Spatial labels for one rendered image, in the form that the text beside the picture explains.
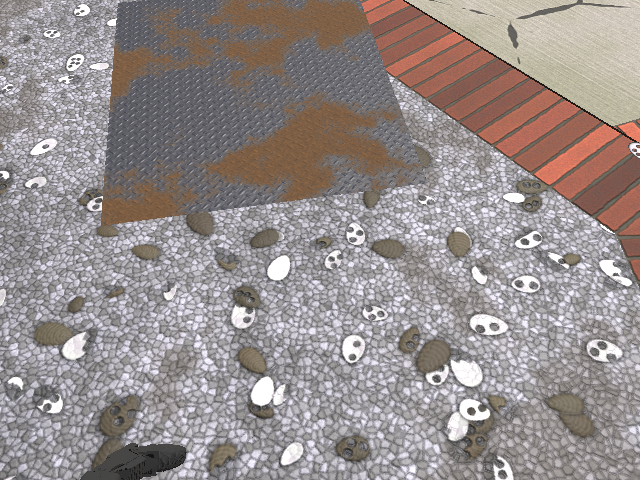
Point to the left robot hand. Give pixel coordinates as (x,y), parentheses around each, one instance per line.
(133,463)

